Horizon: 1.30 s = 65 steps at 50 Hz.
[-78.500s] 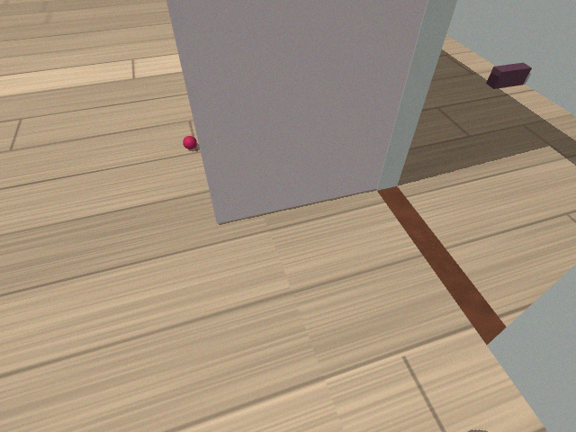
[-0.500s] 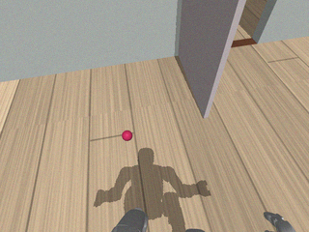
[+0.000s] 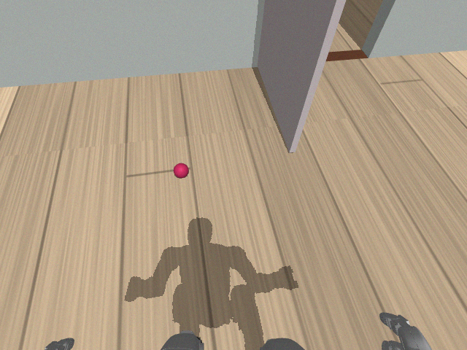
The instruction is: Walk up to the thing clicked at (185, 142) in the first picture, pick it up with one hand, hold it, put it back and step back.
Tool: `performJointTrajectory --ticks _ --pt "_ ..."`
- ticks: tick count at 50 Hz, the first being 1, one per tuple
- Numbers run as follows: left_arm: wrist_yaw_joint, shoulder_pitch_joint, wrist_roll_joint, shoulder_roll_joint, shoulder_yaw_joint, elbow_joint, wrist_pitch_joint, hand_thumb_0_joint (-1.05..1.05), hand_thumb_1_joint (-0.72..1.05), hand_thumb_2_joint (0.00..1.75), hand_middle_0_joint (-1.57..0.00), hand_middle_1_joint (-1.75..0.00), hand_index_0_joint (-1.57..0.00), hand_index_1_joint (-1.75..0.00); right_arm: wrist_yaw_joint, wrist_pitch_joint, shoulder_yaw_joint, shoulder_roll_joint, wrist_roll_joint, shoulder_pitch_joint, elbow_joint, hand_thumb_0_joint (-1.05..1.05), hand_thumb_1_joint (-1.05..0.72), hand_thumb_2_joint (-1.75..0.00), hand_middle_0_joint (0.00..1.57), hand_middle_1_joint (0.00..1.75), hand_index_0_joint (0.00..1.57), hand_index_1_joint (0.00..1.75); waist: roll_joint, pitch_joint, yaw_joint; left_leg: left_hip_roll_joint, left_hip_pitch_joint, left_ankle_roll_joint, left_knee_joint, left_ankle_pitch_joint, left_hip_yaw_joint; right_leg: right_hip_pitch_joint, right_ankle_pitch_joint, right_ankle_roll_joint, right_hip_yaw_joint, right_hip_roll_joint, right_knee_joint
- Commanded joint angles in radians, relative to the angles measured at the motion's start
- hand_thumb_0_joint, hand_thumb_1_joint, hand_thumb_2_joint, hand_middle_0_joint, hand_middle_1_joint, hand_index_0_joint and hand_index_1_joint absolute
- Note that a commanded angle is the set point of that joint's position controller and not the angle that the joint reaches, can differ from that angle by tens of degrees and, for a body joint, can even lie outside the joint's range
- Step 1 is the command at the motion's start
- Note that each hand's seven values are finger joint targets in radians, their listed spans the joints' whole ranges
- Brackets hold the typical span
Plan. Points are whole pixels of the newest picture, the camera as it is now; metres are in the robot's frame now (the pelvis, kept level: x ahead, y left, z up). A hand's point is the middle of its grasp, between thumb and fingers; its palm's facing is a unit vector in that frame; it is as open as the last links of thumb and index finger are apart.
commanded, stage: step back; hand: left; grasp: from above
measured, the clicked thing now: (181, 170) +0.96 +0.26 -0.72
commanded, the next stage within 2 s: stand in 1.28 s
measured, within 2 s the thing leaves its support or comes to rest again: neither
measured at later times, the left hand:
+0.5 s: hand out of the picture -0.09 +0.27 -0.13, palm faces +0.11 -0.90 -0.42, open 7.3 cm
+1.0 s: hand out of the picture -0.09 +0.27 -0.15, palm faces +0.11 -0.93 -0.36, open 7.3 cm
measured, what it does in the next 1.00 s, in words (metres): walks backwards: right foot, then left foot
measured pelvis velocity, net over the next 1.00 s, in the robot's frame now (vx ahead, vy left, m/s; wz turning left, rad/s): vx -0.11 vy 0.00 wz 0.09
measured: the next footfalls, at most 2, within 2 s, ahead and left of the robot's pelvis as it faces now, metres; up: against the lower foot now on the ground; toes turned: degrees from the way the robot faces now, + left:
right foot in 0.06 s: -0.05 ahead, -0.13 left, +0.00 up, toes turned +4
left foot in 0.40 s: -0.07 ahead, +0.13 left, +0.00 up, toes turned +6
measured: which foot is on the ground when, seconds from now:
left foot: down 0.00-0.10, up 0.12-0.38, down 0.40-1.00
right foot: up 0.00-0.04, down 0.06-1.00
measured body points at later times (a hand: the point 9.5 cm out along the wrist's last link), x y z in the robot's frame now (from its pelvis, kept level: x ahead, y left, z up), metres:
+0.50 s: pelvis -0.14 -0.02 +0.00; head -0.13 -0.03 +0.45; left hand -0.10 +0.32 -0.11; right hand -0.06 -0.32 -0.13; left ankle -0.15 +0.11 -0.73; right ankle -0.08 -0.13 -0.71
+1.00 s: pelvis -0.11 +0.00 +0.00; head -0.10 +0.00 +0.45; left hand -0.10 +0.32 -0.13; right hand -0.01 -0.30 -0.12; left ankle -0.11 +0.12 -0.73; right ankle -0.09 -0.13 -0.72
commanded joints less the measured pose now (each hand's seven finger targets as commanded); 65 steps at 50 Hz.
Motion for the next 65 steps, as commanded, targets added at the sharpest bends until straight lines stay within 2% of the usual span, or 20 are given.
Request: performJointTrajectory --ticks 1,3,4,5,6,9,15,19,20,22,25,30,31,33,34,43,46,47,52,65 --pt "0.005 0.102 -0.002 0.16 0.043 -0.019 -0.036 0.0 0.9 0.9 -0.2 -0.3 -0.2 -0.3 -0.017 0.01 -0.082 -0.285 0.014 -0.004 -0.065 0.0 -0.9 -0.9 0.2 0.3 0.2 0.3 0.232 -0.279 0.004 0.193 0.237 0.187 -0.071 0.319 -0.2 0.072 0.139 -0.025 -0.086 -0.036 -0.406" --pt "0.008 0.155 0.013 0.198 0.053 0.023 -0.044 0.0 0.9 0.9 -0.2 -0.3 -0.2 -0.3 -0.011 0.023 -0.068 -0.238 0.022 -0.028 -0.073 0.0 -0.9 -0.9 0.2 0.3 0.2 0.3 0.141 -0.247 0.018 0.107 0.022 0.097 0.014 0.08 -0.146 0.215 0.267 -0.061 -0.036 -0.06 -0.564" --pt "0.009 0.148 0.029 0.283 0.078 0.006 -0.047 0.0 0.9 0.9 -0.2 -0.3 -0.2 -0.3 -0.011 0.019 -0.05 -0.171 0.026 -0.022 -0.092 0.0 -0.9 -0.9 0.2 0.3 0.2 0.3 -0.105 -0.192 0.025 -0.054 -0.215 0.027 0.177 -0.206 -0.105 0.237 0.193 -0.122 0.252 -0.247 -0.619" --pt "0.01 0.065 0.033 0.399 0.098 -0.035 -0.04 0.0 0.9 0.9 -0.2 -0.3 -0.2 -0.3 -0.031 0.025 -0.065 -0.181 0.026 -0.073 -0.104 0.0 -0.9 -0.9 0.2 0.3 0.2 0.3 -0.286 -0.133 0.079 -0.128 -0.179 -0.014 0.433 -0.426 -0.131 -0.066 0.209 -0.31 0.497 -0.5 -0.722" --pt "0.016 0.009 0.025 0.382 0.093 -0.064 -0.05 0.0 0.9 0.9 -0.2 -0.3 -0.2 -0.3 -0.034 0.029 -0.086 -0.226 0.025 -0.072 -0.097 0.0 -0.9 -0.9 0.2 0.3 0.2 0.3 -0.203 -0.067 0.047 -0.085 -0.13 -0.026 0.577 -0.415 -0.24 -0.199 0.208 -0.34 0.515 -0.531 -0.741" --pt "0.024 -0.111 0.03 0.247 0.062 -0.076 -0.064 0.0 0.9 0.9 -0.2 -0.3 -0.2 -0.3 -0.025 0.017 -0.073 -0.211 0.029 0.06 -0.025 0.0 -0.9 -0.9 0.2 0.3 0.2 0.3 -0.08 -0.122 -0.047 -0.146 -0.107 -0.027 0.659 -0.261 -0.182 -0.059 0.467 -0.223 0.135 -0.306 -0.545" --pt "0.013 0.062 0.034 0.257 0.076 -0.03 -0.074 0.0 0.9 0.9 -0.2 -0.3 -0.2 -0.3 -0.004 -0.01 -0.066 -0.199 0.001 0.007 -0.017 0.0 -0.9 -0.9 0.2 0.3 0.2 0.3 -0.167 -0.155 0.078 -0.063 -0.159 -0.046 0.219 -0.334 -0.084 0.235 -0.088 -0.215 0.218 -0.309 -0.6" --pt "-0.002 -0.012 0.023 0.267 0.06 -0.029 -0.06 0.0 0.9 0.9 -0.2 -0.3 -0.2 -0.3 0.008 -0.032 -0.078 -0.191 0.0 0.135 0.077 0.0 -0.9 -0.9 0.2 0.3 0.2 0.3 -0.179 -0.148 -0.01 -0.063 0.225 0.013 -0.189 -0.196 0.027 -0.02 -0.105 -0.164 0.126 -0.288 -0.587" --pt "-0.004 0.025 0.024 0.215 0.041 -0.023 -0.057 0.0 0.9 0.9 -0.2 -0.3 -0.2 -0.3 0.007 -0.039 -0.088 -0.204 -0.005 0.157 0.099 0.0 -0.9 -0.9 0.2 0.3 0.2 0.3 -0.071 -0.15 -0.013 -0.066 0.328 0.023 -0.243 -0.174 -0.014 -0.094 -0.093 -0.13 0.061 -0.232 -0.492" --pt "-0.009 -0.056 -0.002 0.179 0.034 -0.012 -0.064 0.0 0.9 0.9 -0.2 -0.3 -0.2 -0.3 0.006 -0.051 -0.099 -0.32 -0.012 0.104 0.079 0.0 -0.9 -0.9 0.2 0.3 0.2 0.3 0.185 -0.111 -0.04 0.275 0.128 0.191 -0.409 -0.735 -0.553 -0.198 -0.043 -0.035 -0.111 -0.069 -0.194" --pt "-0.025 -0.029 -0.008 0.174 0.034 0.019 -0.077 0.0 0.9 0.9 -0.2 -0.3 -0.2 -0.3 0.001 -0.075 -0.064 -0.237 -0.011 -0.001 0.061 0.0 -0.9 -0.9 0.2 0.3 0.2 0.3 0.088 -0.038 0.004 0.188 0.077 0.161 -0.358 -0.443 -0.352 -0.124 0.091 -0.045 -0.029 -0.098 -0.166" --pt "-0.021 0.08 0.009 0.165 0.044 0.108 -0.098 0.0 0.9 0.9 -0.2 -0.3 -0.2 -0.3 0.015 -0.042 -0.063 -0.218 -0.002 -0.005 0.068 0.0 -0.9 -0.9 0.2 0.3 0.2 0.3 0.146 -0.096 0.029 0.101 -0.067 0.085 -0.205 -0.449 -0.168 0.247 0.203 -0.048 -0.127 -0.025 -0.516" --pt "-0.013 0.085 0.018 0.186 0.049 0.111 -0.105 0.0 0.9 0.9 -0.2 -0.3 -0.2 -0.3 0.012 -0.037 -0.051 -0.178 0.004 0.025 0.067 0.0 -0.9 -0.9 0.2 0.3 0.2 0.3 0.06 -0.099 0.033 0.061 -0.14 0.055 -0.105 -0.438 -0.132 0.316 0.168 -0.063 -0.037 -0.053 -0.563" --pt "-0.009 0.096 0.026 0.308 0.071 0.109 -0.117 0.0 0.9 0.9 -0.2 -0.3 -0.2 -0.3 0.005 -0.031 -0.059 -0.18 0.003 0.023 0.068 0.0 -0.9 -0.9 0.2 0.3 0.2 0.3 -0.127 -0.051 0.042 -0.064 -0.18 0.006 0.268 -0.399 -0.085 0.118 -0.409 -0.205 0.48 -0.391 -0.812" --pt "-0.005 0.04 0.023 0.308 0.072 0.08 -0.122 0.0 0.9 0.9 -0.2 -0.3 -0.2 -0.3 0.005 -0.034 -0.067 -0.21 0.003 0.05 0.079 0.0 -0.9 -0.9 0.2 0.3 0.2 0.3 -0.066 -0.016 0.023 -0.031 -0.176 0.003 0.316 -0.346 -0.141 0.07 -0.387 -0.253 0.499 -0.429 -0.813" --pt "-0.014 -0.049 0.008 0.202 0.024 0.066 -0.108 0.0 0.9 0.9 -0.2 -0.3 -0.2 -0.3 0.013 -0.064 -0.075 -0.157 -0.005 0.138 0.144 0.0 -0.9 -0.9 0.2 0.3 0.2 0.3 -0.094 -0.148 -0.039 -0.046 0.215 -0.003 -0.146 -0.093 0.013 -0.042 0.183 -0.146 0.052 -0.241 -0.541" --pt "-0.017 -0.02 -0.02 0.139 -0.002 0.086 -0.093 0.0 0.9 0.9 -0.2 -0.3 -0.2 -0.3 0.002 -0.074 -0.08 -0.259 -0.008 0.032 0.115 0.0 -0.9 -0.9 0.2 0.3 0.2 0.3 0.135 -0.154 -0.007 0.236 0.117 0.124 -0.336 -0.392 -0.386 -0.048 0.073 -0.045 -0.099 -0.066 -0.329" --pt "-0.015 -0.007 -0.014 0.171 0.009 0.104 -0.092 0.0 0.9 0.9 -0.2 -0.3 -0.2 -0.3 0.006 -0.071 -0.079 -0.267 -0.004 -0.008 0.109 0.0 -0.9 -0.9 0.2 0.3 0.2 0.3 0.104 -0.13 0.0 0.242 0.03 0.159 -0.328 -0.401 -0.36 0.039 0.063 -0.043 -0.076 -0.083 -0.299" --pt "-0.002 0.018 -0.013 0.191 0.006 0.154 -0.118 0.0 0.9 0.9 -0.2 -0.3 -0.2 -0.3 0.002 -0.068 -0.045 -0.188 0.018 -0.029 0.134 0.0 -0.9 -0.9 0.2 0.3 0.2 0.3 0.081 -0.208 0.011 0.09 0.108 0.031 -0.13 0.168 -0.103 0.211 0.505 -0.069 0.001 -0.145 -0.493" --pt "0.005 -0.1 -0.02 0.161 -0.027 0.183 -0.098 0.0 0.9 0.9 -0.2 -0.3 -0.2 -0.3 -0.007 -0.065 -0.04 -0.191 0.03 -0.072 0.195 0.0 -0.9 -0.9 0.2 0.3 0.2 0.3 -0.013 -0.235 -0.014 0.097 0.255 0.027 -0.189 0.358 -0.089 0.225 0.694 -0.045 -0.009 -0.173 -0.529"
